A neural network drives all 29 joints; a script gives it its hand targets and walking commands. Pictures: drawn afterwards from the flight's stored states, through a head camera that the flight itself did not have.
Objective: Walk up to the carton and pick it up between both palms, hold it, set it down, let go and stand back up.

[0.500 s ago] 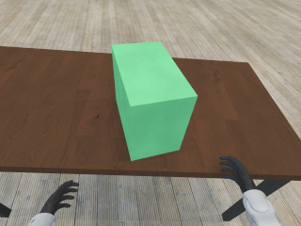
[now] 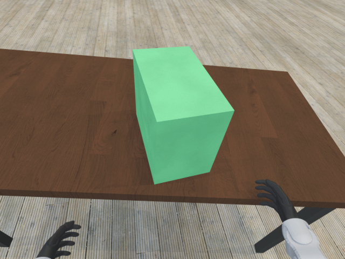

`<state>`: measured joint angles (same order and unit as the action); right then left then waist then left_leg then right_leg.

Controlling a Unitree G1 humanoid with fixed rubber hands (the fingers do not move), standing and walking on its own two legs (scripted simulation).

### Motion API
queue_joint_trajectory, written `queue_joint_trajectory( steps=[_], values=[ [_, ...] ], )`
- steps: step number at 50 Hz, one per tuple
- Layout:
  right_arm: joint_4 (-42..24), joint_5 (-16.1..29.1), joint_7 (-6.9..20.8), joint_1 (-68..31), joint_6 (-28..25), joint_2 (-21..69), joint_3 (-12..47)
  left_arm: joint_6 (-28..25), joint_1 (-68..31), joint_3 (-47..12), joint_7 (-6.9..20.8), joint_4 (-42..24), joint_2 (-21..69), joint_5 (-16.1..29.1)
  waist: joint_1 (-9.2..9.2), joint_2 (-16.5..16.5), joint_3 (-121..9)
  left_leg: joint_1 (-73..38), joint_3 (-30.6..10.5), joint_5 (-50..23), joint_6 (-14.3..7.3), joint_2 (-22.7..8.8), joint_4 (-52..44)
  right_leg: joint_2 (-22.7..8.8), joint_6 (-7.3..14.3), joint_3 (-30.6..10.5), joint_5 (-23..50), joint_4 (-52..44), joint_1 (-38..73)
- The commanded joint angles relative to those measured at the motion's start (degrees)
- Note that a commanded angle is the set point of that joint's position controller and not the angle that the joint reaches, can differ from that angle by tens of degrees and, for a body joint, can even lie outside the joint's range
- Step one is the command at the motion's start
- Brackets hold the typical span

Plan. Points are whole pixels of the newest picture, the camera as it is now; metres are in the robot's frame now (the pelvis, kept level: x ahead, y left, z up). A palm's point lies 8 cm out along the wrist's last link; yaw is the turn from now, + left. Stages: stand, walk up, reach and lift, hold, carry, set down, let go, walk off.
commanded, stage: stand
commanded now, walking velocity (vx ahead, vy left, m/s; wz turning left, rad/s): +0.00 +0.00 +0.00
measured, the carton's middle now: (172, 112) +0.50 +0.03 +0.06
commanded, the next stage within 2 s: none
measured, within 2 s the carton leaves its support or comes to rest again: neither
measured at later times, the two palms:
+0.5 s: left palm out of the picture +0.14 +0.28 -0.09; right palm (285, 213) +0.25 -0.25 +0.01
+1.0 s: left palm out of the picture +0.13 +0.28 -0.09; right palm (285, 213) +0.25 -0.25 +0.01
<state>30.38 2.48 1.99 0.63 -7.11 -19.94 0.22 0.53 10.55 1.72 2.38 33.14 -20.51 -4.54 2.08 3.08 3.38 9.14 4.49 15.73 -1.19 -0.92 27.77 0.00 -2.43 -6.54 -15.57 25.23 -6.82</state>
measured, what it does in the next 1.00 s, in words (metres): stands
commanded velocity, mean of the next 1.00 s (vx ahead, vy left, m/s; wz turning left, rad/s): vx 0.00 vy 0.00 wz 0.00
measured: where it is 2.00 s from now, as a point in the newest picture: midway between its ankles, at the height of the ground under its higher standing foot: outside the picture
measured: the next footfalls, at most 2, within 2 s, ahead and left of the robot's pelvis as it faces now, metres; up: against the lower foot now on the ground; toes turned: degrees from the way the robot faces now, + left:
none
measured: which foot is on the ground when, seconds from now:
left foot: down 0.00-1.00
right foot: down 0.00-1.00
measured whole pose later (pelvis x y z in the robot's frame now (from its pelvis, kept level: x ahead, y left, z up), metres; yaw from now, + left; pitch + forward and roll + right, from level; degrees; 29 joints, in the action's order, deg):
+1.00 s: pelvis +0.00 +0.00 +0.00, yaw +0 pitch -3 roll -1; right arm 30.4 2.5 0.9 0.6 -6.8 -19.7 0.2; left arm 0.5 10.5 1.7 2.4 38.7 -20.5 -4.5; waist 2.1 3.0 3.4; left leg 9.1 4.5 15.6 -1.3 -0.9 27.8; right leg -0.1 -2.5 -6.5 -15.4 25.0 -6.7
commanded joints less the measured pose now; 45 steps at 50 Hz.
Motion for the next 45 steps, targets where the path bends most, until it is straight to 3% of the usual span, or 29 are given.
queue_joint_trajectory(
  steps=[1,2,3,4,5,6,7,9,13,14,15,16,17,20,21,22,24,25,26,28,29,30,32,33,34,36,37,38,45],
  values=[
    [0.1,-2.3,-1.2,3.5,4.1,-12.5,-4.8,-1.9,-2.5,3.5,-0.8,0.0,-9.9,4.5,-1.96,-6.5,-3.1,0.8,-5.1,-12.3,-1.1,-5.5,-3.0,-4.0,2.4,1.0,12.6,-2.9,-1.2],
    [0.4,-2.7,-1.5,3.9,4.2,-12.5,-4.5,-1.8,-2.1,3.4,-0.8,0.1,-9.9,4.4,-1.81,-8.6,-0.9,1.3,-5.1,-13.9,-1.5,-6.0,-4.0,-4.4,2.6,0.5,12.8,-2.5,-2.3],
    [0.4,-2.2,-1.4,2.8,4.2,-11.5,-4.1,-1.7,-2.0,3.8,-1.1,0.8,-10.7,4.2,-1.55,-6.4,-0.6,-0.1,-5.7,-14.4,-1.6,-6.1,-3.9,-4.1,2.6,0.6,12.9,-2.9,-3.0],
    [-0.4,-2.2,-1.4,3.8,4.2,-11.5,-4.2,-1.8,-1.5,3.7,-1.0,0.5,-10.8,4.2,-2.42,-6.8,-2.5,-0.2,-5.4,-12.3,-1.5,-5.7,-3.3,-4.1,2.4,0.6,12.7,-2.9,-2.1],
    [0.6,-2.4,-1.7,3.8,4.2,-12.5,-4.6,-2.0,-0.7,3.6,-1.1,1.3,-9.9,4.4,-1.40,-6.2,-2.5,0.0,-5.6,-11.2,-1.6,-6.2,-4.0,-4.1,2.3,0.6,10.9,-3.3,-1.5],
    [0.3,-2.2,-1.3,3.7,4.3,-12.0,-4.4,-2.1,-2.7,3.6,-1.1,0.3,-10.7,4.3,-2.54,-5.1,-3.3,-0.3,-5.9,-11.5,-1.7,-6.5,-4.3,-4.2,2.3,0.4,12.0,-2.6,-1.5],
    [0.1,-2.7,-1.6,3.0,4.0,-12.8,-4.5,-2.0,-1.8,3.6,-1.0,1.0,-9.2,4.6,-1.54,-7.9,-2.2,0.2,-6.3,-13.0,-1.8,-6.5,-4.5,-3.8,2.4,0.7,10.6,-2.7,-2.0],
    [-0.2,-2.5,-1.5,3.2,3.6,-11.8,-4.3,-2.1,-1.7,3.5,-1.3,1.4,-10.5,4.2,-2.32,-8.6,-2.9,-1.0,-6.0,-15.3,-1.7,-6.1,-3.4,-4.5,2.6,0.6,13.8,-2.6,-1.5],
    [0.9,-2.1,-1.6,4.2,4.5,-12.6,-4.3,-2.0,-0.4,3.3,-1.1,2.1,-9.5,4.6,-1.71,-7.6,-3.2,-2.5,-5.3,-15.4,-1.3,-6.7,-3.7,-4.5,2.8,-0.2,12.6,-3.0,-2.2],
    [0.3,-2.5,-1.7,3.9,4.5,-12.9,-4.5,-1.9,0.0,3.1,-0.9,2.3,-9.6,4.6,-1.83,-9.4,-3.5,-2.4,-4.6,-15.4,-1.6,-6.3,-3.0,-4.7,2.8,0.0,15.0,-3.4,-2.5],
    [0.8,-2.2,-1.6,3.6,4.4,-12.7,-4.7,-1.8,-1.1,3.3,-1.3,2.8,-11.3,4.2,-2.62,-7.4,-1.4,-1.8,-5.6,-13.6,-1.4,-6.3,-4.1,-4.8,2.9,0.2,14.4,-3.6,-2.8],
    [0.5,-2.5,-2.1,4.2,4.4,-12.5,-4.1,-1.7,0.0,2.9,-1.2,3.1,-9.5,4.3,-1.46,-8.6,-2.6,-1.4,-4.9,-14.9,-1.5,-6.2,-3.7,-4.7,2.9,-0.1,14.3,-3.8,-1.6],
    [1.0,-2.3,-2.0,4.3,4.5,-12.4,-4.4,-1.7,-0.5,3.4,-0.9,3.0,-10.2,4.5,-2.45,-8.2,-2.6,-2.4,-5.4,-16.0,-1.3,-6.3,-3.1,-5.0,2.8,0.5,15.6,-4.0,-2.3],
    [0.1,-2.7,-1.8,1.8,4.3,-11.6,-4.2,-2.0,-1.3,3.5,-1.1,3.5,-10.4,4.3,-1.49,-6.2,-4.8,-2.6,-5.7,-15.0,-1.4,-6.5,-3.9,-4.4,2.7,0.9,12.9,-3.6,-0.7],
    [0.8,-2.3,-1.7,3.6,4.4,-12.2,-4.4,-2.1,-1.6,3.5,-1.0,3.3,-10.7,4.0,-2.12,-10.1,-2.6,-1.7,-5.0,-14.5,-1.3,-6.3,-3.5,-5.0,2.7,0.1,14.8,-3.9,-1.5],
    [1.4,-2.2,-1.5,3.9,4.4,-11.1,-3.7,-2.0,-2.4,3.6,-1.0,3.4,-11.3,4.1,-2.19,-7.6,-2.9,-2.0,-5.4,-14.8,-1.3,-6.0,-3.4,-4.7,2.6,0.5,15.1,-3.7,-1.8],
    [0.9,-2.2,-1.9,3.8,4.1,-12.3,-4.0,-2.1,-1.8,3.5,-1.1,3.3,-11.2,4.3,-2.20,-9.1,-4.3,-1.7,-5.4,-14.4,-1.8,-6.3,-3.6,-5.4,2.8,-0.3,15.5,-4.1,-0.5],
    [0.8,-2.5,-2.2,3.2,4.4,-11.9,-4.1,-2.0,-2.8,3.6,-1.1,3.6,-11.5,4.5,-2.79,-6.9,-2.8,-2.9,-5.3,-15.3,-1.6,-6.1,-3.6,-4.8,2.8,-0.2,15.8,-3.4,-3.2],
    [0.8,-2.4,-2.2,2.6,4.5,-12.1,-4.1,-2.1,-1.3,3.3,-0.8,4.1,-10.5,4.4,-1.83,-9.5,-2.3,-1.3,-5.3,-15.8,-1.4,-6.3,-3.9,-4.8,2.8,-0.2,15.4,-4.2,-2.2],
    [0.5,-2.5,-2.0,2.2,4.4,-13.0,-4.5,-1.8,-1.7,3.6,-1.0,4.3,-11.0,4.5,-1.90,-7.5,-4.8,-3.2,-5.8,-16.3,-1.6,-6.4,-3.7,-4.6,2.6,0.3,14.5,-3.6,-1.3],
    [0.3,-2.6,-2.3,2.0,4.5,-12.8,-4.6,-1.9,-1.3,3.5,-0.9,4.5,-10.4,4.6,-1.49,-9.6,-3.3,-2.3,-5.3,-17.4,-1.6,-6.1,-3.7,-4.7,2.7,0.4,15.0,-4.3,-1.9],
    [0.2,-2.7,-2.3,1.2,4.4,-13.2,-4.6,-1.9,-0.9,3.4,-0.9,4.7,-10.2,4.6,-0.89,-8.7,-4.8,-1.8,-5.5,-16.7,-1.7,-6.4,-3.5,-4.7,2.9,0.1,14.7,-4.2,-0.5],
    [1.0,-2.4,-2.5,2.3,4.2,-12.7,-4.5,-1.9,-1.4,3.3,-0.8,5.5,-10.6,4.5,-2.25,-8.4,-4.7,-2.9,-5.4,-14.8,-1.4,-6.3,-3.8,-5.3,3.1,-0.6,15.6,-4.3,-0.8],
    [1.0,-2.5,-2.2,2.9,4.1,-12.3,-4.4,-2.1,-0.8,3.8,-0.6,5.1,-11.2,4.7,-1.16,-7.0,-4.4,-2.2,-5.8,-15.0,-1.5,-6.2,-3.7,-5.0,3.1,0.5,15.4,-3.8,-0.2],
    [0.8,-2.3,-2.3,2.4,4.3,-12.5,-4.4,-1.9,-2.2,3.6,-0.8,5.0,-10.6,4.3,-2.09,-9.6,-4.5,-3.4,-5.6,-16.2,-1.4,-6.5,-3.3,-5.1,3.1,-0.3,16.9,-3.9,-1.1],
    [0.5,-2.2,-2.0,2.9,4.2,-12.5,-4.2,-1.9,-1.1,3.1,-0.7,5.4,-9.8,4.4,-1.75,-10.2,-4.6,-2.6,-5.7,-16.7,-1.8,-6.9,-3.5,-5.4,3.0,-0.2,16.0,-4.0,-0.6],
    [0.7,-2.2,-2.2,2.9,4.1,-13.3,-4.6,-2.1,-1.2,3.4,-0.8,5.4,-10.9,4.6,-2.49,-9.4,-5.1,-3.2,-5.6,-16.5,-1.4,-6.5,-3.8,-5.4,2.9,-0.6,17.2,-4.0,0.0],
    [1.2,-2.5,-2.4,2.4,4.3,-11.7,-4.0,-2.2,-1.5,3.5,-0.9,5.5,-10.9,4.4,-1.27,-7.4,-4.6,-3.0,-5.2,-18.4,-1.3,-6.2,-3.4,-5.1,3.2,0.3,18.5,-3.0,-1.0],
    [1.6,-2.0,-2.6,3.2,4.8,-12.8,-4.4,-2.0,-1.5,3.1,-1.0,5.9,-10.8,4.5,-1.71,-11.1,-3.9,-2.9,-5.7,-19.6,-1.5,-6.5,-4.1,-5.3,3.5,-0.4,17.1,-3.4,-0.9]
  ],
)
